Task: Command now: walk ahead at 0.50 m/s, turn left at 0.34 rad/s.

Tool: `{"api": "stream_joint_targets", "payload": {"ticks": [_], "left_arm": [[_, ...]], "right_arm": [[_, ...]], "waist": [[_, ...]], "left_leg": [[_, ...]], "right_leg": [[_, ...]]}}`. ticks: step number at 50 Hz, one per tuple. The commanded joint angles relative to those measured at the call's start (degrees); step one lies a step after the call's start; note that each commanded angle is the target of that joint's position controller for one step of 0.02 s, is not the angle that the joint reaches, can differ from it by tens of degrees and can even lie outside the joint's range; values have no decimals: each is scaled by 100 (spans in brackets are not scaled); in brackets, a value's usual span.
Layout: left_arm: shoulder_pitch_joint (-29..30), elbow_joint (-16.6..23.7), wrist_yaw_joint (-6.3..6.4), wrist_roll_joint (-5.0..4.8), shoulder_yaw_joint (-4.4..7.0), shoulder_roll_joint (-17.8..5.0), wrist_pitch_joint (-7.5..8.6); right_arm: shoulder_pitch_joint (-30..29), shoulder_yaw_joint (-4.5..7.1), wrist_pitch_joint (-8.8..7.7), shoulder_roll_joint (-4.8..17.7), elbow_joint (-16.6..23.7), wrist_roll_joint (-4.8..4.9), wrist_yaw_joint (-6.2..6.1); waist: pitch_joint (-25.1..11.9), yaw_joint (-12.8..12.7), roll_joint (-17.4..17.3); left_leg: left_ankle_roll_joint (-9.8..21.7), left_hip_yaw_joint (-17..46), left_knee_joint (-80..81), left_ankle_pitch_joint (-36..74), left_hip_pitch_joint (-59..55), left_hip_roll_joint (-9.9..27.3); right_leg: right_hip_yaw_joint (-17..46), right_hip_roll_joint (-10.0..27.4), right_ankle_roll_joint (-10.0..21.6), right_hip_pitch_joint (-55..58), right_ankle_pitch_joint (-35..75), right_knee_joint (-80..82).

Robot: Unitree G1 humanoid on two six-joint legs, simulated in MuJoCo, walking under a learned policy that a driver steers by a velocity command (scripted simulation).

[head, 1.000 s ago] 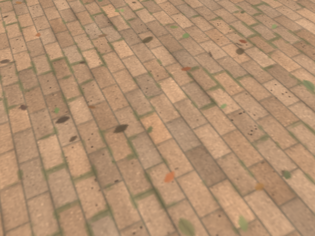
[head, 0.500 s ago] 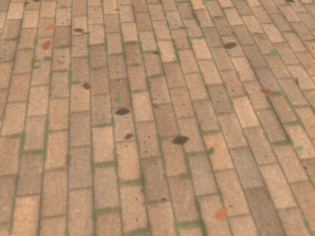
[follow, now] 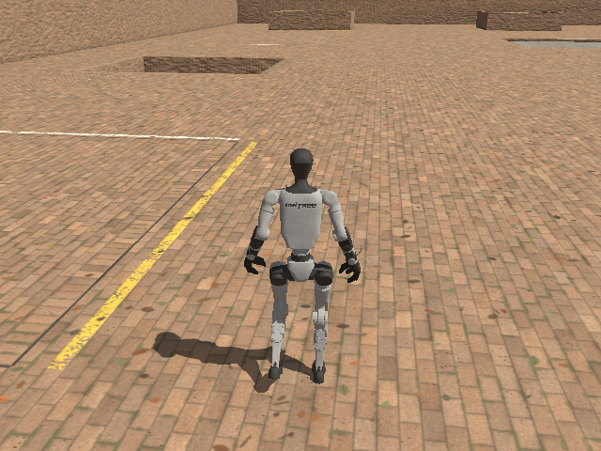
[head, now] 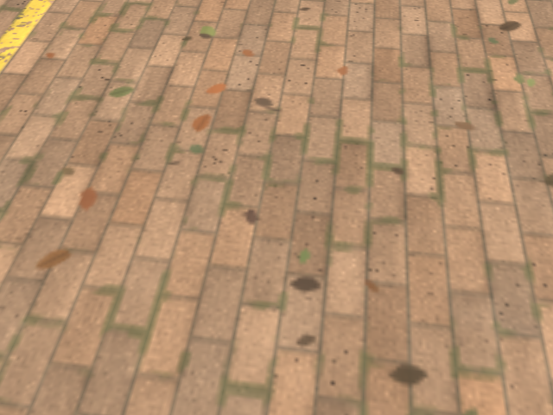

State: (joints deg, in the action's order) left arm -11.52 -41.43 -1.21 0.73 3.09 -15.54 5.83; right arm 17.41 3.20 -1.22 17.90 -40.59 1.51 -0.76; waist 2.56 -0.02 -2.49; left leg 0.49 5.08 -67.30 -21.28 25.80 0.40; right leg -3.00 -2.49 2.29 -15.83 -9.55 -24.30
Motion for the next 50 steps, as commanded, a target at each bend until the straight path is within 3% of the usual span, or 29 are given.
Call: {"api": "stream_joint_targets", "payload": {"ticks": [1,4,8,12,14,15,16,17,18,19,20,21,22,23,25,27,32,37,40,41,42,43,44,45,46,47,48,49,50], "left_arm": [[-167,109,-2,-60,152,-597,123],[-247,-50,5,-123,217,-863,119],[-482,-217,27,-191,232,-1052,20],[-927,-478,36,-257,256,-1212,-108],[-935,-549,68,-277,272,-1298,-190],[-842,-555,90,-289,266,-1321,-225],[-876,-561,113,-262,210,-1201,-244],[-856,-409,136,-111,69,-914,-223],[-1498,-237,95,-78,-151,-219,-120],[-1139,-320,66,-201,-17,-823,-23],[-658,-139,37,-334,65,-1067,39],[-402,-98,58,-300,48,-1002,58],[-301,-91,67,-192,61,-958,48],[-402,-117,53,-163,68,-898,-2],[-544,-178,41,-151,24,-671,-113],[-289,-88,60,-103,-9,-571,-192],[729,159,-13,-106,-100,-406,-136],[1445,425,-143,-160,-93,-510,-71],[1255,419,-191,-143,-38,-657,-44],[848,316,-175,-130,29,-771,-40],[27,64,-126,-117,164,-1007,-47],[-973,-128,-65,-80,284,-1398,-74],[-1254,-247,-83,-92,375,-1819,-114],[-1266,-216,-88,-171,230,-1234,-116],[-848,-162,-69,-148,158,-1047,-100],[-461,-104,-61,-107,126,-949,-95],[-226,-84,-67,-62,94,-819,-80],[-106,-72,-68,4,58,-701,-49],[-62,-86,-75,1,53,-657,-30]], "right_arm": [[26,81,-63,249,415,-20,24],[-474,-13,-115,128,565,-125,77],[-1259,-92,-265,63,695,-89,209],[-1813,-54,-299,208,909,-34,285],[-1687,11,-308,348,910,-52,307],[-1246,91,-307,469,791,-80,295],[-440,236,-290,716,531,-99,253],[586,373,-247,1126,340,-136,176],[778,447,-223,1640,271,-157,168],[779,308,-239,1042,298,-94,183],[408,222,-274,842,309,-98,192],[77,178,-294,701,323,-114,201],[-184,136,-308,551,329,-145,221],[-336,102,-335,446,339,-198,226],[-408,120,-402,453,270,-166,226],[-358,161,-461,580,141,-138,200],[-11,198,-424,766,-146,-110,110],[502,236,-320,900,-511,-40,82],[503,269,-221,973,-624,-31,38],[402,273,-186,1008,-623,-36,25],[384,225,-153,904,-614,-68,9],[462,101,-153,646,-475,-192,-16],[1278,-104,-271,-89,-418,-167,57],[866,12,-380,492,-490,-52,83],[274,111,-445,799,-302,100,107],[-57,91,-468,746,-216,76,75],[-195,105,-462,690,-191,-27,56],[-84,117,-419,620,-220,-69,56],[37,103,-367,507,-272,-75,57]], "waist": [[-199,3,758],[-73,-59,615],[32,-344,567],[126,-441,647],[18,-247,714],[-252,65,708],[-763,446,628],[-1549,861,108],[-2223,435,-1382],[-2144,689,-816],[-1314,617,-650],[-917,463,-294],[-612,303,-174],[-538,108,-251],[-481,-62,-222],[-260,-84,-120],[48,241,-29],[205,435,-42],[32,229,-163],[-226,-31,-210],[-771,-414,-120],[-1637,-755,429],[-2358,-352,1965],[-2238,-649,1392],[-1337,-604,1091],[-856,-440,647],[-527,-294,551],[-493,-108,678],[-497,-13,730]], "left_leg": [[-18,191,453,182,936,446],[-79,28,1442,882,1139,585],[-77,-338,2844,2049,680,450],[73,-416,3481,1928,590,306],[240,-524,3721,1595,222,172],[365,-673,3945,1637,-486,19],[524,-753,4024,1703,-1679,-99],[865,294,3831,1794,-3326,838],[1809,3063,4424,675,-4910,2162],[1780,3546,4888,-8,-4740,2127],[1563,2721,4989,262,-4101,1928],[1447,2093,5076,869,-3420,1679],[1391,1658,5228,1440,-2825,1484],[1354,1376,5394,1816,-2402,1349],[1429,1028,5684,2209,-1965,1274],[1475,697,5899,2449,-1734,1240],[1195,1,6046,2335,-1713,949],[1075,66,5766,2270,-2481,1297],[910,91,5263,3169,-2970,1432],[812,-30,4758,4078,-2971,1314],[659,-255,3773,4598,-2699,1021],[448,-493,2079,3253,-1622,687],[28,-464,63,-656,730,-401],[80,302,-565,-1233,1398,-238],[161,197,-626,-764,1769,58],[173,3,-385,-245,1638,348],[135,-45,-69,90,1460,515],[118,10,128,333,1077,662],[81,-6,276,434,848,690]], "right_leg": [[1664,1597,1058,830,475,1455],[1269,1623,1159,870,900,1678],[625,1367,934,844,1201,1680],[665,1673,806,1431,1377,1478],[622,1764,686,1710,2083,1108],[432,1647,566,1671,2905,543],[195,1383,408,1353,3343,-444],[-25,1112,167,242,1994,-2124],[88,81,-181,-1903,-1919,-4098],[843,278,-145,-2559,-2375,-4766],[776,544,-66,-2913,-1901,-4830],[661,778,-69,-2778,-1403,-4606],[642,917,-120,-2586,-1079,-4281],[695,1037,-156,-2233,-841,-4115],[642,1068,-266,-1922,-665,-3844],[603,1085,-389,-2061,-313,-3375],[442,883,-404,-1915,1301,-1503],[453,702,-181,-1963,1299,-693],[337,551,56,-1587,655,-484],[158,375,173,-951,565,-370],[45,264,340,232,666,-346],[1038,1166,674,1952,969,-602],[3808,2422,1637,3884,-429,7],[4445,2379,1524,3775,-1470,649],[3644,2216,1274,3058,-1418,793],[3029,2005,1151,2275,-845,894],[2594,1841,1148,1629,-176,1025],[2272,1679,1101,1234,287,1154],[2048,1580,1115,1027,504,1301]]}}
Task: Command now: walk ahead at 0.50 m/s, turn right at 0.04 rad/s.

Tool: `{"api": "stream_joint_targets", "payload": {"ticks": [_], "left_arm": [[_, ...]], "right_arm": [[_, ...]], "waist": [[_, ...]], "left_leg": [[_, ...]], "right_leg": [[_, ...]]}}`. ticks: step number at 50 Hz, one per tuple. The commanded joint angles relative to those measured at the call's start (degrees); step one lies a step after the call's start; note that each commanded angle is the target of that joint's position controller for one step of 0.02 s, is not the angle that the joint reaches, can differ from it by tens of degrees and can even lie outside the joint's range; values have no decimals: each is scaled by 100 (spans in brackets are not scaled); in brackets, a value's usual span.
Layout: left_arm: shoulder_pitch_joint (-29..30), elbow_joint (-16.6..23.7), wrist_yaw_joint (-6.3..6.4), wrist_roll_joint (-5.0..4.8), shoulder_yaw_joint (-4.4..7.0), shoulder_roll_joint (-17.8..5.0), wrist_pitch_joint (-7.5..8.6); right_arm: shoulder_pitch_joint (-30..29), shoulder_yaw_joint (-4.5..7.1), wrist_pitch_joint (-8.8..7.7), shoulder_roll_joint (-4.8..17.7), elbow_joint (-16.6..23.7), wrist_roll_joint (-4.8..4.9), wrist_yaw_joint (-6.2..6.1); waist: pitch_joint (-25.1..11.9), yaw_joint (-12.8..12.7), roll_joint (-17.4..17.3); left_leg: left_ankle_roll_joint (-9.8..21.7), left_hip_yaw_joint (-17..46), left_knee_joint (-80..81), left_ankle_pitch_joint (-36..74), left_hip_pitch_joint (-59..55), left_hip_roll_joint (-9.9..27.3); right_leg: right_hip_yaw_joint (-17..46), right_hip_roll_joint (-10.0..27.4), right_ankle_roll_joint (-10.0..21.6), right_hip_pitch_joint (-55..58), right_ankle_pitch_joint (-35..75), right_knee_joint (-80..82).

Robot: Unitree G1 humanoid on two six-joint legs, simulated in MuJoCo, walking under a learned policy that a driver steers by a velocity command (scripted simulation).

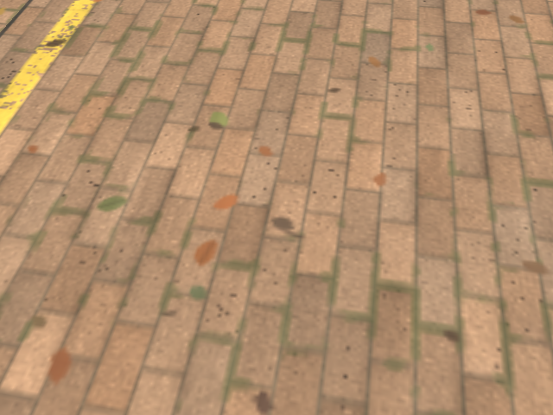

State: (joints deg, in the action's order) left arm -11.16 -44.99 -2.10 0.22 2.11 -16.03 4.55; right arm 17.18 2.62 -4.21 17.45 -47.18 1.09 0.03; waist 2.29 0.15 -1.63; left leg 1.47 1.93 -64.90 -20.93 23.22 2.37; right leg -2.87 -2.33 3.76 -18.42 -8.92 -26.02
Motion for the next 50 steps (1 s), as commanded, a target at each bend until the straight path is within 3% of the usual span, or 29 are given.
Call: {"api": "stream_joint_targets", "payload": {"ticks": [1,5,8,12,15,17,18,19,20,21,22,23,24,25,28,32,36,39,41,42,43,44,45,46,47,48,49,50], "left_arm": [[-125,234,11,13,160,-643,126],[-403,63,112,-64,249,-892,111],[-655,-37,199,-112,288,-989,43],[-1100,-204,255,-174,318,-1040,-57],[-1110,-217,309,-179,369,-1100,-133],[-1016,-177,319,-154,353,-1014,-176],[-978,-91,299,-95,255,-740,-171],[-1324,116,289,-62,114,-265,-120],[-1596,233,288,-184,78,-252,-57],[-1310,188,294,-287,238,-842,-63],[-935,262,296,-283,286,-939,-92],[-802,285,296,-233,294,-865,-128],[-758,304,284,-194,321,-784,-180],[-798,322,257,-202,312,-656,-240],[-609,486,233,-180,281,-441,-353],[-120,699,136,-162,233,-350,-324],[649,990,-14,-151,169,-269,-292],[952,1210,-89,-147,193,-365,-319],[765,1260,-105,-123,281,-536,-352],[321,1180,-94,-121,380,-702,-376],[-565,942,-48,-142,548,-959,-399],[-1567,681,68,-177,755,-1423,-463],[-1269,763,101,-229,804,-2069,-404],[-1381,977,48,-176,650,-1586,-284],[-1189,900,20,-122,545,-1258,-179],[-896,905,25,-127,501,-1129,-127],[-506,962,43,-109,448,-960,-121],[-278,1059,71,-38,390,-822,-116]], "right_arm": [[90,143,-27,450,383,-59,-33],[-637,92,0,303,659,-159,-58],[-1269,50,-81,203,791,-126,1],[-1957,43,-179,250,968,-48,108],[-1915,120,-250,485,983,-24,147],[-1187,238,-287,701,776,-33,112],[-410,343,-308,948,634,-111,66],[331,474,-272,1433,557,-200,22],[512,451,-192,1318,458,-151,60],[194,310,-181,813,522,-113,69],[-114,245,-167,597,552,-101,60],[-418,194,-166,435,528,-118,70],[-622,161,-177,299,504,-147,67],[-737,171,-194,313,470,-173,63],[-769,249,-275,460,334,-174,40],[-684,314,-246,669,192,-163,-5],[-377,374,-144,881,54,-85,-39],[-197,433,-29,1028,-54,17,-36],[-247,486,48,1194,-48,78,-53],[-292,507,93,1263,-33,109,-62],[-363,478,128,1201,-4,127,-74],[-239,370,105,941,74,-28,-90],[232,98,-34,89,434,-275,-25],[-302,152,-243,567,463,-57,47],[-821,229,-348,850,632,155,86],[-867,197,-410,767,625,91,56],[-832,220,-416,770,547,-63,10],[-715,252,-362,807,504,-116,9]], "waist": [[-439,25,631],[-88,-66,442],[9,-264,458],[69,-472,525],[14,-307,680],[-324,104,717],[-977,466,522],[-1929,554,-578],[-2274,441,-1765],[-1467,481,-1007],[-894,419,-672],[-532,271,-444],[-323,134,-528],[-212,33,-625],[-73,-31,-397],[25,88,-194],[228,372,-74],[312,378,-104],[69,150,-259],[-237,-140,-305],[-696,-647,-190],[-1236,-1028,377],[-1631,-249,1927],[-2288,-685,1160],[-1436,-725,835],[-978,-487,462],[-692,-244,290],[-600,-51,387]], "left_leg": [[-67,251,205,435,1024,501],[-335,182,1482,1297,1369,480],[-418,123,2690,2252,1077,257],[-426,129,3452,2554,725,19],[-278,243,3810,2109,359,-21],[-51,92,4083,1808,-746,-80],[217,386,3938,1723,-2041,327],[797,2047,3910,1212,-4121,1622],[1265,3919,4618,-70,-4579,2265],[1063,3448,4832,-710,-3904,2052],[880,2616,4915,-379,-3217,1840],[812,2018,5088,188,-2586,1591],[771,1554,5250,621,-2151,1422],[755,1189,5421,899,-1800,1317],[909,492,5720,1640,-1557,1311],[885,-325,5797,2240,-1766,1219],[775,-847,5761,2366,-2106,1285],[640,-1038,5460,2824,-2653,1456],[521,-1236,4772,4495,-2863,1465],[447,-1357,4025,5371,-2833,1399],[277,-1547,2850,5580,-2421,1195],[2,-1566,1103,4002,-1035,952],[-353,-1048,-840,-1182,1513,-249],[-265,275,-1445,-1400,2075,-307],[-131,272,-1343,-804,2524,-52],[-56,267,-854,-293,2311,196],[-93,278,-347,19,1912,366],[-119,326,-71,244,1505,472]], "right_leg": [[1907,1513,1027,1117,671,1582],[1529,1384,1094,932,1014,1864],[1239,1141,874,870,914,1810],[1449,1250,801,1059,698,1498],[1839,1443,657,1376,599,1081],[1814,1242,473,1247,1074,360],[1591,875,295,774,922,-784],[940,132,-81,-908,-628,-2759],[927,-22,-193,-2163,-2626,-4025],[1177,335,-191,-2559,-2257,-4551],[1023,543,-201,-2588,-1785,-4586],[955,717,-248,-2408,-1393,-4395],[972,880,-273,-2216,-1118,-4164],[929,981,-308,-1960,-945,-4061],[863,1057,-420,-2010,-495,-3733],[728,1024,-441,-2050,557,-2511],[334,907,-314,-1898,967,-1496],[153,796,-110,-1915,509,-1135],[-141,482,114,-1376,-70,-1051],[-313,235,261,-722,-272,-996],[-407,-50,464,532,19,-663],[503,362,773,2332,81,-563],[3838,1805,1814,3925,-989,113],[5061,2174,2012,4132,-1747,940],[4266,2037,1705,3613,-1305,1049],[3557,1776,1500,2830,-708,1000],[3003,1544,1342,2093,-24,1008],[2670,1379,1279,1607,497,1114]]}}
Over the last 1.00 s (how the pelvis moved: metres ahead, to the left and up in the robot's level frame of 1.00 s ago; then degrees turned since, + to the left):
0.56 0.02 0.00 2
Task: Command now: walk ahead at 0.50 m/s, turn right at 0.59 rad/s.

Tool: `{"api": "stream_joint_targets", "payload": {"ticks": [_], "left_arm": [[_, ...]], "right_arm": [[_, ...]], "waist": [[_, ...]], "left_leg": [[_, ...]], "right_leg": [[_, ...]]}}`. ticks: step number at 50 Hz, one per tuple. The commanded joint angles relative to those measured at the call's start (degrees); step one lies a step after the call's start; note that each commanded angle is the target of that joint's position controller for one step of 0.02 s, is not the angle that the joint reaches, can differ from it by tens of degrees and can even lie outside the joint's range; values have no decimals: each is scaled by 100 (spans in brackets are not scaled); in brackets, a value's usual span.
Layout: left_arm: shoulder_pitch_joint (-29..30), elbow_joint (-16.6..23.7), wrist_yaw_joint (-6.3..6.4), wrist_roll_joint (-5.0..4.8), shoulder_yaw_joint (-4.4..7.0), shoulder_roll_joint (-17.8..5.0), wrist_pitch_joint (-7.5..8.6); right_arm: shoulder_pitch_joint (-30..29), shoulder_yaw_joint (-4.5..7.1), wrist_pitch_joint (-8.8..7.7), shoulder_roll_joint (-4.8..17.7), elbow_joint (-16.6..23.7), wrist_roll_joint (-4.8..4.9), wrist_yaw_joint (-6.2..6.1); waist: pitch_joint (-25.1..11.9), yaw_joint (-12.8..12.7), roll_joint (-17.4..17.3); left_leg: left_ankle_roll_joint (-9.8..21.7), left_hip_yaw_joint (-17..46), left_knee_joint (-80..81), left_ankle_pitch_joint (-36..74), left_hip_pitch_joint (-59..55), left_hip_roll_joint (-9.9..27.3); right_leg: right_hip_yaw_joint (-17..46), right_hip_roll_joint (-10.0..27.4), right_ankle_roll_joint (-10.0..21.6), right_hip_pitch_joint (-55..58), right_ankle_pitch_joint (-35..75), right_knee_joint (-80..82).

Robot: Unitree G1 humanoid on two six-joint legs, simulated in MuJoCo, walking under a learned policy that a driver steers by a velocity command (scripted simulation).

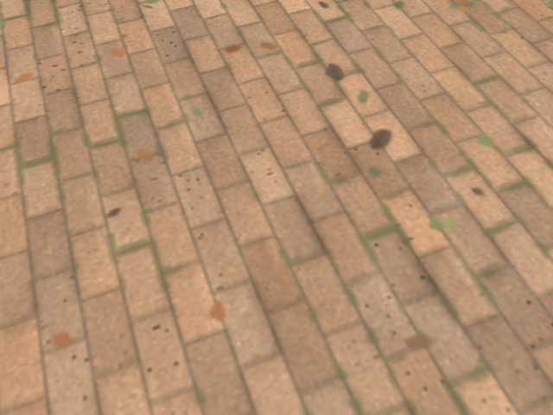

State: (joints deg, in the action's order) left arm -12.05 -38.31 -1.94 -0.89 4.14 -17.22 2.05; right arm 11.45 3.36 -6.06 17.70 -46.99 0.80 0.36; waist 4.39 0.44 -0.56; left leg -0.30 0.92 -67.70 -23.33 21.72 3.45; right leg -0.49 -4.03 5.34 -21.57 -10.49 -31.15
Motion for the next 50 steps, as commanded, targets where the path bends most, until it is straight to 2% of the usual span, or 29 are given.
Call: {"api": "stream_joint_targets", "payload": {"ticks": [1,5,8,10,13,16,18,19,20,21,22,23,24,25,26,29,32,35,37,40,42,43,44,45,46,47,48,49,50], "left_arm": [[-115,431,75,97,179,-698,140],[-363,314,218,24,239,-903,168],[-584,202,287,-5,251,-922,124],[-741,88,299,-16,245,-910,118],[-1007,-136,285,-10,205,-797,136],[-1114,-296,286,26,223,-855,82],[-963,-312,297,28,215,-885,37],[-917,-276,315,68,161,-795,19],[-1155,-149,343,192,50,-566,35],[-1679,-118,300,125,-44,-230,133],[-1224,-72,269,52,-2,-676,228],[-543,72,232,-39,46,-839,306],[-151,155,226,19,22,-771,380],[-23,209,221,121,39,-721,429],[-78,229,216,179,44,-653,440],[-92,270,221,193,5,-451,382],[511,414,234,176,-69,-277,359],[1080,511,179,124,-101,-207,417],[1368,576,134,75,-86,-252,458],[1433,605,98,33,-6,-436,517],[920,471,123,27,90,-600,557],[355,360,166,83,176,-772,575],[-540,280,222,153,263,-1089,565],[-918,64,189,181,353,-1473,468],[-799,102,156,77,256,-949,439],[-560,136,170,67,163,-608,422],[-292,128,165,112,114,-518,402],[-129,70,159,130,77,-397,389],[-47,26,165,171,49,-339,397]], "right_arm": [[-77,189,-109,761,484,-105,-13],[-501,109,43,457,644,-183,-28],[-1119,32,21,296,812,-143,20],[-1359,-1,-17,267,878,-87,82],[-1520,3,-79,363,920,-47,176],[-1497,36,-94,495,974,-35,219],[-852,139,-107,670,811,-42,203],[-77,235,-109,873,615,-73,191],[780,315,-103,1254,527,-117,200],[1099,380,-47,1428,344,-39,266],[1016,248,-36,933,382,141,286],[663,192,0,728,482,97,249],[474,171,40,696,553,10,223],[362,150,65,638,584,-26,194],[329,121,69,586,610,-70,159],[403,143,99,637,611,-2,70],[569,221,154,848,557,40,-46],[842,237,242,855,473,70,-116],[1063,239,297,835,411,94,-140],[1129,255,363,816,412,101,-170],[971,260,393,767,474,89,-170],[906,200,384,592,543,55,-148],[919,82,363,265,675,-56,-127],[1738,-35,307,-76,840,103,-123],[1670,68,310,524,697,175,-144],[1059,159,338,815,751,136,-141],[776,170,364,767,801,77,-146],[594,186,369,700,872,24,-126],[587,191,393,596,907,48,-86]], "waist": [[-784,6,337],[-510,-49,247],[-353,-285,426],[-327,-400,493],[-245,-547,563],[-141,-503,688],[-496,-130,705],[-1119,232,563],[-2021,404,-259],[-2292,151,-1798],[-1855,350,-1115],[-1104,409,-620],[-726,363,-137],[-521,229,-1],[-583,88,-154],[-593,-30,-394],[-409,124,-343],[-378,334,-406],[-379,422,-419],[-382,325,-534],[-523,-14,-638],[-941,-304,-552],[-1767,-658,64],[-2356,-287,1902],[-1894,-380,1382],[-1146,-514,815],[-751,-415,456],[-474,-324,454],[-383,-205,602]], "left_leg": [[-7,414,401,600,1438,359],[-348,253,1618,1469,1419,181],[-400,237,2924,2577,1087,-71],[-367,184,3435,3056,811,-168],[-170,211,3760,3138,918,-93],[167,92,3905,2288,1131,-115],[469,-225,4120,1956,286,-401],[714,-78,4019,2234,-879,-306],[1284,1423,3844,2514,-2636,685],[2085,4028,4706,1120,-4085,1579],[1887,4399,5095,-53,-4018,1525],[1666,3630,5177,122,-3332,1349],[1572,3092,5257,755,-2687,1107],[1553,2755,5327,1344,-2254,929],[1528,2521,5401,1788,-2026,758],[1611,2105,5553,2444,-1612,592],[1475,1746,5629,2517,-1146,390],[1251,1593,5517,2374,-857,193],[1192,1765,5347,2197,-919,239],[1073,2246,4953,1977,-1330,403],[924,2345,4486,2268,-1340,348],[759,2136,3763,2467,-1119,77],[560,1650,2202,1571,-414,-288],[245,924,536,-1058,1488,-983],[175,977,-223,-973,2191,-454],[136,899,-395,-422,2323,-279],[78,736,-320,-6,2154,-100],[44,710,-95,255,2069,34],[37,675,39,419,1849,170]], "right_leg": [[2327,1490,1139,1646,946,1734],[1741,1233,1112,1061,1475,1906],[1498,945,826,809,916,1857],[1486,988,718,799,623,1862],[1592,1290,676,1400,602,1630],[1683,1638,590,2164,1416,1351],[1349,1463,409,2399,3244,553],[1048,1188,249,2149,3749,-473],[772,713,-9,962,2230,-2206],[490,-158,-460,-1164,-1794,-3861],[936,159,-408,-1930,-2027,-4293],[856,394,-382,-2188,-1499,-4206],[728,550,-377,-2099,-1176,-3933],[689,692,-422,-1970,-928,-3506],[686,781,-468,-1667,-755,-3194],[505,774,-701,-1432,-734,-2384],[418,658,-880,-1261,200,-1254],[397,418,-931,-731,1241,-293],[439,302,-913,-502,1424,13],[598,282,-777,-267,1035,401],[519,324,-542,469,814,700],[620,571,-327,1436,762,750],[1548,1555,45,2882,358,613],[4071,2775,976,4387,-724,1061],[4496,2819,925,4042,-1885,1328],[3564,2512,672,3358,-1676,1425],[2811,2253,535,2711,-888,1534],[2312,2046,498,2257,-289,1662],[1875,1885,432,1923,66,1805]]}}
Over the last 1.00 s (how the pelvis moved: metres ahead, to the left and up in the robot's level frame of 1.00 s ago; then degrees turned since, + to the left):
0.49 -0.09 -0.01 -31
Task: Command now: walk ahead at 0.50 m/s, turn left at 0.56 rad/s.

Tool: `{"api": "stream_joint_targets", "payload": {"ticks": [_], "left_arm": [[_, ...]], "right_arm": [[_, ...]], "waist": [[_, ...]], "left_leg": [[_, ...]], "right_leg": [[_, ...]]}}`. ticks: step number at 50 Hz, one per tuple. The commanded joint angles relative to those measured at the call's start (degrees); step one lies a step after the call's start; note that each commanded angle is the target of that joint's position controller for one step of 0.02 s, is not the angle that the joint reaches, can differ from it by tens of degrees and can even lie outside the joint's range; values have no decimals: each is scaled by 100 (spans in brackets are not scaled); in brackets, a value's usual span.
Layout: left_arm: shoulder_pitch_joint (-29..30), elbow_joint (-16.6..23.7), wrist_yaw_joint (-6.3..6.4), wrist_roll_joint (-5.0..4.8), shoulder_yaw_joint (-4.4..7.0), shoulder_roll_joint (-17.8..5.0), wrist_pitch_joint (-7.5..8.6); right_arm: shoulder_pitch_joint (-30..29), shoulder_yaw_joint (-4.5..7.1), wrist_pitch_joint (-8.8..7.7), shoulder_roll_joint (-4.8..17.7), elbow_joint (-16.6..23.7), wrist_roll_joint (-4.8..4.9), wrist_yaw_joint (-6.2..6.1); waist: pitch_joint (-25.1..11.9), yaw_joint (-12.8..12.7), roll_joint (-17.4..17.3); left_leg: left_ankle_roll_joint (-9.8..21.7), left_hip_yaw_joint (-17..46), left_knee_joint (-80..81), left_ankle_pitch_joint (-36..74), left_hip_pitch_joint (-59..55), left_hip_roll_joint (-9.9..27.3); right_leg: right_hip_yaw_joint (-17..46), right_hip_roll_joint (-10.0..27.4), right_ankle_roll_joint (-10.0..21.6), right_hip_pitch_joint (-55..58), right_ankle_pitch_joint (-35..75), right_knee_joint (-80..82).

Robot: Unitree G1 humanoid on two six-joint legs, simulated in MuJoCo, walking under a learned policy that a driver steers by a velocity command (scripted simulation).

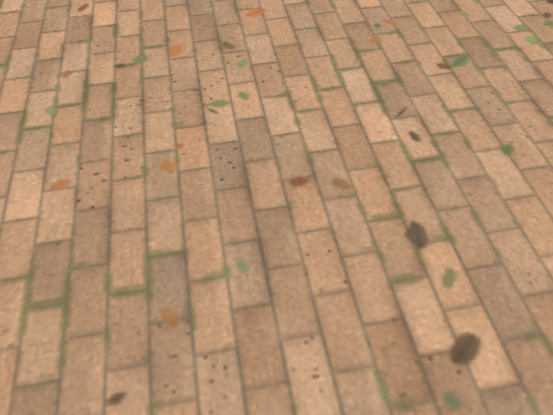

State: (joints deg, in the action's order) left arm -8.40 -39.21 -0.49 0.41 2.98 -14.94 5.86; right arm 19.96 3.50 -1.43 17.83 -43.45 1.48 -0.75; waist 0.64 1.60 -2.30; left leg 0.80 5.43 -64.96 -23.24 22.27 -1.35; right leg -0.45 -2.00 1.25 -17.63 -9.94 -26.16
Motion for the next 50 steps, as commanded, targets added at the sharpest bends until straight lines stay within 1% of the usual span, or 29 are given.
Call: {"api": "stream_joint_targets", "payload": {"ticks": [1,3,6,10,14,17,18,19,20,21,22,23,24,25,26,28,30,34,37,40,42,43,44,45,46,47,48,49,50], "left_arm": [[-382,71,17,35,172,-559,37],[-399,-39,11,-15,213,-649,83],[-431,-189,25,-13,284,-867,90],[-545,-349,56,-47,311,-1046,24],[-877,-562,68,-152,362,-1245,-91],[-883,-588,122,-216,432,-1490,-209],[-838,-573,148,-232,439,-1536,-256],[-842,-541,179,-213,381,-1417,-262],[-1124,-353,159,31,191,-849,-212],[-1213,-84,80,43,37,-602,-25],[-588,-2,-5,-165,173,-1148,121],[-284,121,-34,-270,147,-1131,203],[-266,66,11,-162,129,-1034,228],[-322,17,46,-34,172,-1090,193],[-432,-10,38,3,187,-1090,125],[-501,-36,45,54,162,-945,18],[-189,61,61,75,111,-794,-35],[617,179,-35,26,-32,-511,14],[997,298,-113,-70,-12,-636,67],[991,356,-160,-63,59,-819,105],[569,266,-149,-53,120,-906,127],[-14,108,-116,-19,215,-1073,143],[-900,7,-86,47,289,-1346,156],[-1522,-221,-110,58,440,-1792,83],[-1628,-279,-166,-123,310,-1293,68],[-1290,-236,-146,-140,222,-1014,46],[-937,-157,-126,-63,176,-933,7],[-735,-165,-121,-20,136,-831,-14],[-634,-161,-107,29,90,-727,5]], "right_arm": [[-255,160,-39,460,582,15,53],[-395,119,11,279,695,9,87],[-719,77,9,205,859,-25,138],[-1370,11,-77,123,1021,-21,278],[-1948,9,-75,160,1317,-2,396],[-1646,152,-24,435,1384,-47,426],[-1005,278,1,645,1248,-46,404],[-14,467,43,965,988,-23,319],[522,600,97,1515,872,12,187],[314,557,2,1704,1096,16,220],[309,416,-72,1189,1086,-24,263],[128,350,-130,994,1033,-48,262],[-247,309,-156,880,1043,-53,256],[-545,253,-173,713,1102,-95,239],[-711,223,-174,663,1171,-149,217],[-747,236,-206,696,1118,-133,168],[-618,267,-211,806,1015,-113,91],[-277,243,-191,774,758,-72,17],[70,244,-199,820,525,-40,32],[207,250,-157,820,374,-48,27],[121,252,-108,810,339,-52,26],[98,198,-96,675,352,-73,31],[115,93,-88,457,462,-154,22],[879,-16,-165,83,496,-23,20],[720,20,-211,433,453,-3,19],[112,115,-228,753,541,54,32],[-297,96,-240,724,637,8,27],[-539,101,-265,656,704,-74,39],[-504,115,-265,582,689,-104,51]], "waist": [[23,-275,883],[81,-246,825],[124,-274,641],[238,-504,506],[390,-621,508],[22,-269,755],[-344,128,737],[-836,636,559],[-1352,551,-606],[-2276,226,-1260],[-1974,575,-499],[-1167,462,-338],[-687,166,173],[-475,-44,108],[-383,-209,-26],[-328,-301,-47],[-174,-241,-10],[-41,150,-166],[95,322,-219],[161,252,-327],[66,-13,-438],[-329,-295,-328],[-1192,-663,114],[-1949,-497,1774],[-1761,-636,1649],[-929,-697,1077],[-510,-593,642],[-128,-489,515],[-84,-338,641]], "left_leg": [[-86,140,-128,502,1673,708],[-142,49,121,690,1744,787],[-213,17,839,1355,1924,849],[-108,-323,2101,2451,1584,729],[118,-609,2761,2221,1541,588],[459,-1051,2915,1355,705,106],[635,-1166,3099,1344,-174,-132],[867,-999,3382,1653,-1719,-243],[1429,1063,3425,1602,-3647,1026],[2439,4222,4430,497,-4682,2114],[2111,3800,4742,181,-4461,1976],[1886,2968,4799,433,-3672,1753],[1691,2374,4843,1009,-2766,1486],[1600,1958,4913,1696,-2131,1304],[1595,1778,5041,2077,-1688,1185],[1675,1494,5170,2680,-1187,1091],[1625,1174,5225,2822,-865,930],[1234,670,5205,2193,-650,633],[1187,932,5086,1804,-1011,889],[1095,1279,4723,2012,-1658,1211],[959,1304,4298,2819,-1854,1195],[815,1081,3566,3508,-1798,888],[597,744,2077,2872,-1139,535],[98,122,21,384,957,-371],[66,513,-663,-949,1832,-284],[98,502,-890,-514,2195,8],[110,215,-730,-81,2101,274],[91,107,-363,232,2044,446],[84,95,-86,478,1752,618]], "right_leg": [[1575,1597,843,1338,200,1446],[1157,1615,953,1193,580,1656],[607,1659,1025,1285,1179,1789],[-206,1506,835,1377,1561,1783],[-541,1709,678,1966,1978,1562],[-870,1747,495,2306,4445,507],[-1017,1656,393,2155,5033,-414],[-1137,1457,195,1363,4582,-1726],[-1164,944,-96,-673,926,-3732],[5,-83,-272,-2272,-2483,-5247],[673,286,-181,-2866,-2097,-5400],[550,493,-80,-2976,-1608,-5045],[532,718,-96,-2675,-1217,-4494],[543,859,-147,-2283,-985,-4050],[556,912,-202,-1955,-834,-3905],[441,870,-385,-1720,-663,-3531],[368,778,-540,-1738,-131,-2886],[250,529,-560,-1184,1584,-1130],[327,461,-427,-1126,1762,-625],[376,435,-169,-1197,1119,-315],[186,319,54,-669,694,-94],[135,310,240,200,777,2],[947,1095,610,1668,959,-197],[3429,2208,1534,3639,-390,251],[4462,2369,1529,3711,-1745,902],[3755,2228,1291,3059,-1969,1005],[3091,1996,1145,2376,-1476,1075],[2649,1797,1163,1786,-871,1226],[2312,1622,1108,1457,-347,1331]]}}
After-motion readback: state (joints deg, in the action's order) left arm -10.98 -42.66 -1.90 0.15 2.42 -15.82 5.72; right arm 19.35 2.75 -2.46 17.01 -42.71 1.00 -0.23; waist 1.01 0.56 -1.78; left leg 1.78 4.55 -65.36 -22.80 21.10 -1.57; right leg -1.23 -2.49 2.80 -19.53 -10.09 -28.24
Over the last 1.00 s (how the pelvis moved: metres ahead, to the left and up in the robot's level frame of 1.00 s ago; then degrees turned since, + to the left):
0.58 0.00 0.01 12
